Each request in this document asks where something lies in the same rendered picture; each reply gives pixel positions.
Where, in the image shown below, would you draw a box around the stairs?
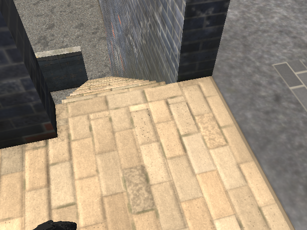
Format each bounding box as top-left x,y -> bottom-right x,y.
61,76 -> 166,104

